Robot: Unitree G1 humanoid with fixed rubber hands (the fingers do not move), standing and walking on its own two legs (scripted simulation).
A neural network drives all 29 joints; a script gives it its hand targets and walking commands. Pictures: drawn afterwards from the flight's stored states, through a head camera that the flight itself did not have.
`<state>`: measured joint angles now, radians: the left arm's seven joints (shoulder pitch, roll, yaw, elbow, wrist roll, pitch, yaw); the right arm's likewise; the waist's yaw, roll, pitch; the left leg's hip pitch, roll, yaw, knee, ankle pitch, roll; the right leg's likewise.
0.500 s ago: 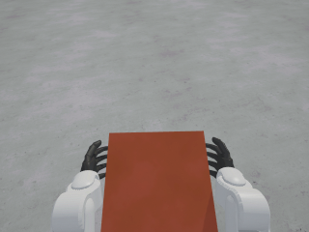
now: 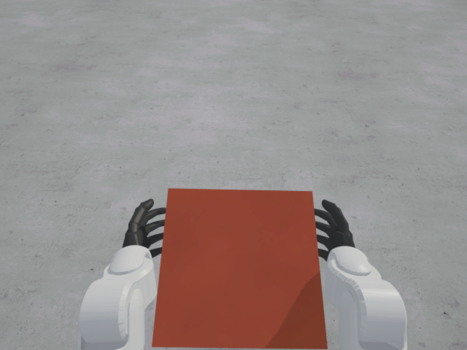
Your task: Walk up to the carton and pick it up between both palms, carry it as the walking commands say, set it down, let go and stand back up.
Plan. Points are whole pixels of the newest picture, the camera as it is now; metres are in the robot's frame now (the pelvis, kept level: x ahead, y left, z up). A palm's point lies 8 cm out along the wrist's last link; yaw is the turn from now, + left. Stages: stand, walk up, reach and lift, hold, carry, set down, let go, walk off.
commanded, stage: carry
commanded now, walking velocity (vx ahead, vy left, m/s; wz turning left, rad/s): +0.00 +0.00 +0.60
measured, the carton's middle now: (236, 267) +0.28 +0.00 +0.00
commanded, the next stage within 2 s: none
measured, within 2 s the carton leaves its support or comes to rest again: neither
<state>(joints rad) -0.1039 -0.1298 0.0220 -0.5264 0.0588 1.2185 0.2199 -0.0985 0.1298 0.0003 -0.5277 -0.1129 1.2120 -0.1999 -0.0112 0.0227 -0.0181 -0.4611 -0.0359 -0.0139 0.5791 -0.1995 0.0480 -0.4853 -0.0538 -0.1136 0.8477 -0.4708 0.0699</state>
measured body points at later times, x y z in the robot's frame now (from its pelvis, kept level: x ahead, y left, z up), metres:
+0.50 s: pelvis -0.06 +0.04 -0.01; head -0.04 +0.05 +0.44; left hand +0.15 +0.27 +0.07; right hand +0.25 +0.00 +0.08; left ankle -0.07 +0.14 -0.73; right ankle -0.02 -0.10 -0.70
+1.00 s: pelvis -0.11 +0.02 +0.01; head -0.09 +0.00 +0.46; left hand +0.04 +0.28 +0.10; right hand +0.20 +0.04 +0.10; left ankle -0.14 +0.13 -0.66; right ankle -0.06 -0.08 -0.73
